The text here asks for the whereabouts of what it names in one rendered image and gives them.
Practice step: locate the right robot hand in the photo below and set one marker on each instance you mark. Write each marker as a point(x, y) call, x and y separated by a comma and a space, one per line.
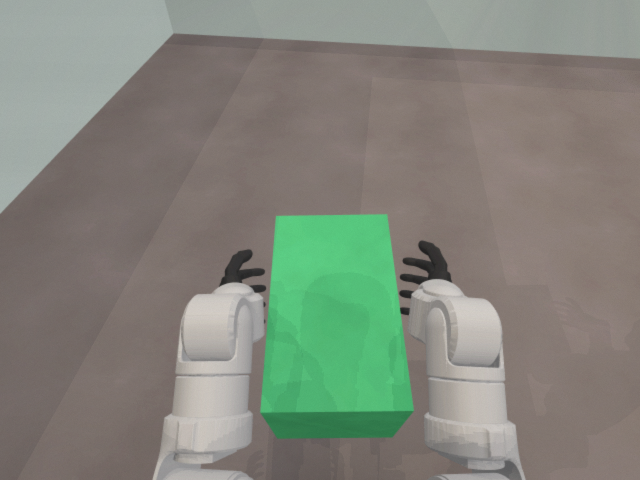
point(437, 269)

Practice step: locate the robot left forearm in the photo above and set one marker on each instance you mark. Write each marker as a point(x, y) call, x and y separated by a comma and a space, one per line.
point(210, 418)

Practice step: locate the carton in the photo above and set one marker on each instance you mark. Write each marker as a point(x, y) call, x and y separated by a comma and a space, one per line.
point(335, 360)

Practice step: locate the left robot hand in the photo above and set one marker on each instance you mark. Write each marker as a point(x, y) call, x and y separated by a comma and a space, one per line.
point(233, 274)

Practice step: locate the robot right forearm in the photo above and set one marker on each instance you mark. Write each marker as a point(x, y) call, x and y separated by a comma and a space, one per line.
point(467, 419)

